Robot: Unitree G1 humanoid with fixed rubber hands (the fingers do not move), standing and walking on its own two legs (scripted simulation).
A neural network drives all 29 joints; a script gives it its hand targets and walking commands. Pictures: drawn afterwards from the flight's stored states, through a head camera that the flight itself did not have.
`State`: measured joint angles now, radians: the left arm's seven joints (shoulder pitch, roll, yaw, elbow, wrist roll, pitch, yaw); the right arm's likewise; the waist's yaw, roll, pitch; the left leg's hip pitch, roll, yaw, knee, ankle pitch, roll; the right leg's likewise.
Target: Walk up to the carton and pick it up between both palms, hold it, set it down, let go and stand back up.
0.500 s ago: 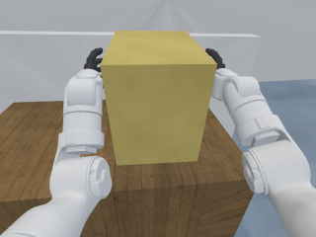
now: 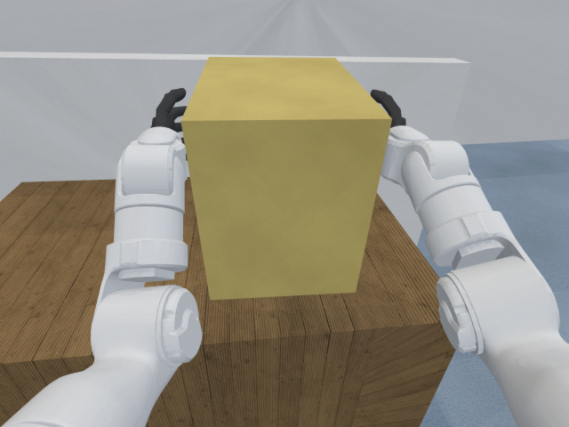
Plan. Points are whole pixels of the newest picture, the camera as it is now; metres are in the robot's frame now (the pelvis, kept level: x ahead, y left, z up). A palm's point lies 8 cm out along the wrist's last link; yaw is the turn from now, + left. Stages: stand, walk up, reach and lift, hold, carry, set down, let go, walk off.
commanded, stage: hold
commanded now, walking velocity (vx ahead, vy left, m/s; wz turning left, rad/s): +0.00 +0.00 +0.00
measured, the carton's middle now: (278, 168) +0.40 +0.01 +0.26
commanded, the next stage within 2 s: set down in 0.56 s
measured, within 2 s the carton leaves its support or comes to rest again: neither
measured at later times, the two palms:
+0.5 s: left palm (165, 143) +0.36 +0.16 +0.31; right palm (388, 144) +0.36 -0.13 +0.31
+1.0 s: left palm (153, 123) +0.37 +0.17 +0.33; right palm (374, 135) +0.38 -0.12 +0.32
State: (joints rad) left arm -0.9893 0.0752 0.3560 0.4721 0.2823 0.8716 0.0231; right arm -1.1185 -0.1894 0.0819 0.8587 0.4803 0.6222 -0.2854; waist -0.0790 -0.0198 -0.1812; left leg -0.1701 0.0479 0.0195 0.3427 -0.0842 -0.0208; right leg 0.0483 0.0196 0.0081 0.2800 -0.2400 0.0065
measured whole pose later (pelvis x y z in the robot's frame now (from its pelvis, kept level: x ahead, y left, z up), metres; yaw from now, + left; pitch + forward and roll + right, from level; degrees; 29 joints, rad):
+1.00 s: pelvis +0.00 -0.01 +0.00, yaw +0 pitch -9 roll +0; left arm -1.08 0.07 0.51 0.57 0.42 0.65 -0.05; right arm -1.18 -0.07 -0.17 1.04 0.19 0.33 -0.18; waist -0.04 -0.04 -0.10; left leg -0.07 0.05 0.02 0.30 -0.08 -0.03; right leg 0.14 0.02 0.01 0.26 -0.25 -0.01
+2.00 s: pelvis +0.01 -0.03 +0.00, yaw +0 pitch -6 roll +0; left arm -0.94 -0.04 0.50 0.50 0.39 0.58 0.05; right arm -1.11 -0.09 -0.17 1.14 0.12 0.17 -0.09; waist 0.05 -0.04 -0.04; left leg -0.13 0.07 0.01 0.29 -0.07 -0.05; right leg 0.05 0.04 0.00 0.31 -0.26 -0.03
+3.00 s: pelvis +0.01 -0.03 +0.00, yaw -1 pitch +4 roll +0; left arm -0.95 -0.13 0.59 0.58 0.39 0.44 0.13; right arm -1.13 -0.12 -0.29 1.24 -0.05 0.07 0.00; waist 0.14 -0.01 -0.11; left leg -0.29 0.08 0.03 0.27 -0.05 -0.06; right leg -0.14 0.05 0.01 0.33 -0.26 -0.04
